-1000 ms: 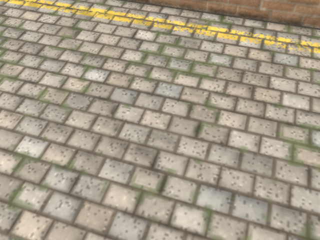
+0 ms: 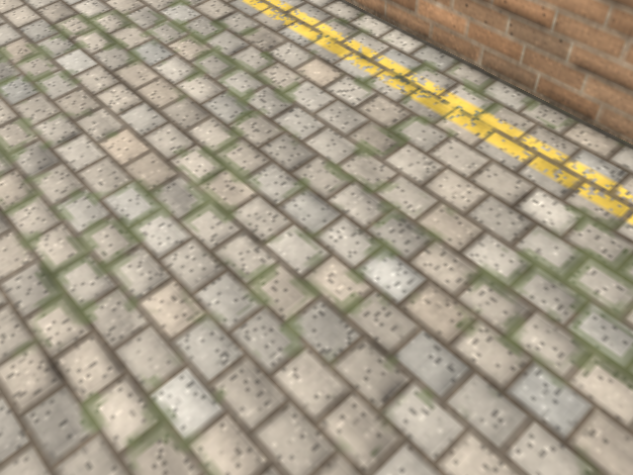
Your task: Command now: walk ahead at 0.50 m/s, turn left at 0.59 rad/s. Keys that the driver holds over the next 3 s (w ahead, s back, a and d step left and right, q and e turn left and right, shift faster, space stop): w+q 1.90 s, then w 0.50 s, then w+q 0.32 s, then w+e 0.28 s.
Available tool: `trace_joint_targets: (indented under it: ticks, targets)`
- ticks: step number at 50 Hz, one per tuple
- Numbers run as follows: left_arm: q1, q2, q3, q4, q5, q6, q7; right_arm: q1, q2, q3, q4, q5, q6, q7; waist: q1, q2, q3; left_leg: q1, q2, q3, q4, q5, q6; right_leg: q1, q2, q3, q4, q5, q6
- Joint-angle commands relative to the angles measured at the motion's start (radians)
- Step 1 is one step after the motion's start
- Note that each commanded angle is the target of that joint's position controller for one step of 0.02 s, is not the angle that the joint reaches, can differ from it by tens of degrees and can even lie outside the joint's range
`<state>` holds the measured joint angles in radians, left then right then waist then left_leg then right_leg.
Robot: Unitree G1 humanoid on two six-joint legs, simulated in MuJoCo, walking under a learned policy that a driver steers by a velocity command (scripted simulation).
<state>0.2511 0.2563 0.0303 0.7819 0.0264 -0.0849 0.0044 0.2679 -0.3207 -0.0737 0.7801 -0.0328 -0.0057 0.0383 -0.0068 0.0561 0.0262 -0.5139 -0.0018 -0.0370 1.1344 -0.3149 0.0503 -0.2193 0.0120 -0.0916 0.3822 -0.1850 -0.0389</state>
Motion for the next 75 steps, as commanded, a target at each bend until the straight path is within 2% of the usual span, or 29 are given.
trace_joint_targets:
  ticks: [1, 8, 12, 14, 16, 17, 18, 19, 20, 22, 24, 27, 38, 42, 43, 44, 45, 46, 47, 49, 54, 64, 68, 69, 70, 71, 72, 74, 75]
  targets:
    - [0.05, 0.114, 0.032, -0.027, -0.01, -0.027, -0.004, -0.005, -0.024, -0.001, -0.076, -0.006, 0.007, 0.019, -0.001, -0.155, -0.023, -0.162, 0.06, -0.027, 0.006, 0.079, -0.015, 0.122, -0.282, 0.192, -0.216, 0.221, -0.126]
    - [0.104, 0.134, 0.042, 0.013, -0.008, -0.02, -0.005, -0.227, 0.013, 0.026, -0.158, -0.001, -0.001, 0.044, 0.041, -0.146, 0.036, -0.139, 0.071, 0.059, -0.336, 0.289, -0.01, 0.145, -0.254, -0.013, -0.23, 0.276, -0.097]
    - [0.158, 0.166, 0.052, 0.043, -0.006, -0.001, 0.004, -0.298, 0.001, 0.026, -0.194, -0.01, -0.001, 0.047, 0.06, -0.145, 0.054, -0.085, 0.041, 0.132, -0.472, 0.18, 0.039, 0.244, -0.287, -0.07, -0.168, 0.401, -0.074]
    - [0.168, 0.195, 0.057, 0.054, -0.003, 0.014, 0.01, -0.258, -0.013, 0.018, -0.19, -0.017, -0.001, 0.037, 0.035, -0.161, 0.015, 0.011, -0.021, 0.173, -0.512, 0.068, 0.078, 0.291, -0.292, -0.115, -0.022, 0.713, -0.059]
    - [0.161, 0.212, 0.058, 0.05, -0.008, 0.032, 0.013, -0.017, -0.048, -0.007, -0.118, -0.027, -0.016, 0.018, -0.074, -0.123, -0.131, 0.312, -0.103, 0.175, -0.615, 0.068, 0.133, 0.226, -0.268, -0.161, 0.345, 0.796, -0.035]
    - [0.169, 0.176, 0.046, 0.016, -0.002, 0.032, 0.01, 0.146, -0.129, -0.035, -0.078, -0.033, -0.019, -0.001, -0.133, -0.012, -0.252, 0.582, 0.054, -0.052, -0.652, -0.051, 0.182, 0.007, -0.242, -0.163, 0.645, 0.459, -0.003]
    - [0.187, 0.067, 0.024, -0.063, 0.0, 0.027, -0.011, 0.099, -0.249, -0.06, -0.101, -0.01, -0.015, -0.013, -0.049, 0.222, -0.311, 0.836, 0.332, -0.593, -0.752, -0.046, 0.309, -0.434, -0.045, -0.099, 0.963, -0.386, 0.06]
    - [0.05, 0.154, 0.04, -0.087, 0.01, 0.022, -0.011, 0.152, -0.23, -0.062, -0.11, 0.017, -0.006, -0.02, -0.131, 0.054, -0.312, 0.831, 0.341, -0.692, -0.835, 0.05, 0.322, -0.544, -0.037, 0.093, 1.029, -0.336, 0.056]
    - [0.001, 0.138, 0.035, -0.106, -0.008, 0.013, -0.015, 0.114, -0.195, -0.053, -0.084, 0.019, -0.005, -0.029, -0.096, 0.018, -0.176, 0.734, 0.315, -0.514, -0.827, 0.187, 0.305, -0.585, -0.089, 0.109, 0.996, -0.224, 0.046]
    - [0.033, 0.123, 0.028, -0.08, 0.002, 0.012, -0.011, 0.032, -0.113, -0.029, -0.082, 0.025, -0.016, -0.035, -0.007, -0.047, -0.056, 0.491, 0.211, -0.334, -0.848, 0.412, 0.239, -0.454, -0.139, 0.111, 0.833, -0.155, 0.049]
    - [0.082, 0.119, 0.028, -0.068, 0.024, 0.047, -0.016, -0.006, -0.081, -0.016, -0.09, 0.032, -0.032, -0.032, 0.041, -0.024, -0.067, 0.387, 0.157, -0.263, -0.876, 0.491, 0.23, -0.353, -0.142, 0.11, 0.776, -0.157, 0.069]
    - [0.032, 0.096, 0.025, -0.086, 0.023, 0.07, -0.023, 0.04, -0.105, -0.024, -0.07, 0.03, -0.047, -0.028, 0.036, -0.031, -0.045, 0.341, 0.121, -0.243, -0.917, 0.445, 0.233, -0.381, -0.13, 0.093, 0.686, -0.081, 0.089]
    - [-0.324, 0.093, 0.009, -0.206, 0.005, 0.046, -0.034, 0.227, -0.127, -0.032, -0.018, 0.02, -0.048, -0.045, -0.087, 0.01, 0.021, 0.516, 0.122, -0.334, -0.835, 0.536, 0.181, -0.454, -0.046, 0.107, 0.269, 0.135, 0.076]
    - [-0.108, 0.148, 0.03, -0.152, -0.001, 0.029, -0.012, 0.135, -0.157, -0.037, -0.036, 0.018, -0.051, -0.047, 0.029, 0.02, -0.046, 0.422, 0.089, -0.347, -0.651, 0.722, 0.102, -0.056, 0.026, 0.093, 0.137, 0.02, 0.021]
    - [0.025, 0.18, 0.044, -0.122, 0.007, 0.015, 0.001, 0.12, -0.143, -0.032, -0.036, 0.027, -0.058, -0.038, 0.102, -0.036, -0.124, 0.351, 0.022, -0.293, -0.453, 0.688, 0.076, 0.149, -0.023, 0.128, 0.082, 0.037, -0.009]
    - [0.192, 0.254, 0.06, -0.119, 0.03, 0.01, 0.021, 0.134, -0.059, -0.008, -0.066, 0.036, -0.067, -0.032, 0.151, -0.153, -0.288, 0.227, -0.039, -0.209, -0.16, 0.369, 0.055, 0.383, -0.274, 0.381, 0.049, -0.2, -0.057]
    - [0.144, 0.325, 0.075, -0.124, 0.034, 0.023, 0.02, 0.252, -0.013, 0.001, -0.093, 0.052, -0.06, -0.034, 0.054, -0.401, -0.35, -0.054, -0.179, -0.111, 0.053, -0.262, 0.028, 0.515, -0.476, 0.854, -0.094, -0.25, -0.162]
    - [0.074, 0.225, 0.062, -0.133, 0.015, 0.033, 0.014, 0.215, -0.092, -0.006, -0.052, 0.013, -0.042, -0.044, 0.033, -0.205, -0.211, -0.132, -0.071, -0.111, 0.131, -0.179, 0.035, 0.38, -0.442, 0.832, -0.103, -0.357, -0.155]
    - [0.019, 0.147, 0.043, -0.137, 0.007, 0.034, 0.01, 0.146, -0.097, -0.01, -0.051, 0.007, -0.037, -0.033, 0.03, -0.11, -0.098, -0.114, -0.038, -0.094, 0.109, -0.084, 0.031, 0.249, -0.393, 0.662, -0.117, -0.308, -0.138]
    - [-0.001, 0.105, 0.029, -0.114, 0.007, 0.026, 0.007, 0.095, -0.068, -0.006, -0.056, 0.001, -0.023, -0.015, 0.012, -0.122, -0.022, -0.073, 0.015, -0.068, 0.044, -0.022, 0.015, 0.123, -0.306, 0.418, -0.154, -0.07, -0.106]
    - [0.055, 0.116, 0.037, -0.06, -0.012, -0.015, -0.007, 0.013, -0.035, 0.004, -0.09, -0.005, 0.007, 0.017, 0.0, -0.156, -0.009, -0.131, 0.043, -0.037, 0.013, 0.072, -0.003, 0.112, -0.282, 0.19, -0.205, 0.227, -0.115]
    - [0.151, 0.155, 0.049, 0.016, -0.01, -0.001, 0.002, -0.293, 0.008, 0.034, -0.194, -0.006, -0.002, 0.05, 0.059, -0.142, 0.061, -0.099, 0.046, 0.114, -0.446, 0.243, 0.026, 0.213, -0.273, -0.069, -0.196, 0.38, -0.076]
    - [0.174, 0.208, 0.057, 0.042, -0.006, 0.029, 0.015, -0.197, -0.026, 0.016, -0.176, -0.019, -0.004, 0.031, 0.002, -0.163, -0.025, 0.089, -0.067, 0.18, -0.529, 0.047, 0.103, 0.309, -0.289, -0.139, 0.09, 0.878, -0.055]
    - [0.164, 0.216, 0.057, 0.038, -0.01, 0.038, 0.016, -0.062, -0.045, 0.002, -0.135, -0.024, -0.012, 0.021, -0.06, -0.143, -0.105, 0.26, -0.104, 0.174, -0.591, 0.058, 0.133, 0.259, -0.28, -0.159, 0.285, 0.872, -0.044]
    - [0.154, 0.204, 0.051, 0.014, -0.006, 0.04, 0.015, 0.116, -0.104, -0.025, -0.08, -0.033, -0.017, 0.004, -0.138, -0.065, -0.212, 0.523, -0.038, 0.046, -0.639, 0.018, 0.177, 0.077, -0.256, -0.167, 0.564, 0.635, -0.014]
    - [0.193, 0.074, 0.022, -0.06, -0.007, 0.035, -0.007, 0.104, -0.22, -0.052, -0.092, -0.019, -0.012, -0.013, -0.062, 0.185, -0.3, 0.832, 0.28, -0.459, -0.69, -0.056, 0.291, -0.36, -0.101, -0.151, 0.9, -0.271, 0.045]
    - [0.084, 0.154, 0.038, -0.098, 0.002, 0.032, -0.008, 0.153, -0.236, -0.06, -0.118, 0.013, -0.004, -0.02, -0.126, 0.094, -0.366, 0.869, 0.353, -0.757, -0.82, 0.031, 0.356, -0.505, -0.008, 0.055, 1.052, -0.37, 0.06]
    - [0.008, 0.133, 0.026, -0.114, -0.012, 0.012, -0.01, 0.089, -0.155, -0.042, -0.074, 0.025, -0.006, -0.036, -0.067, -0.021, -0.114, 0.641, 0.279, -0.45, -0.834, 0.295, 0.297, -0.536, -0.109, 0.106, 0.927, -0.181, 0.044]
    - [0.02, 0.13, 0.026, -0.099, -0.005, 0.015, -0.009, 0.044, -0.12, -0.031, -0.074, 0.024, -0.013, -0.039, -0.019, -0.053, -0.061, 0.53, 0.22, -0.367, -0.846, 0.392, 0.256, -0.467, -0.133, 0.11, 0.846, -0.165, 0.047]
